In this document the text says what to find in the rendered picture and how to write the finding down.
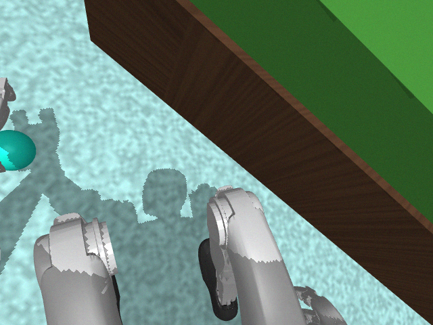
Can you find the bed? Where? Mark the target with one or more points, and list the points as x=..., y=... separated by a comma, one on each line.
x=328, y=103

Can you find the ball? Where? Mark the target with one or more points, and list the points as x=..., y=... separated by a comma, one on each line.
x=17, y=150

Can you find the left robot hand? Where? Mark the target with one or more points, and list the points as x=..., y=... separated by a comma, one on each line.
x=7, y=94

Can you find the right robot foot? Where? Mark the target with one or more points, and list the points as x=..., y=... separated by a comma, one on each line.
x=222, y=312

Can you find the left robot foot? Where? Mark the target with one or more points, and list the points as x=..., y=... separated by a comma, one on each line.
x=117, y=293

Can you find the right robot hand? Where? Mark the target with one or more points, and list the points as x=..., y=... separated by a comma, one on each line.
x=322, y=313

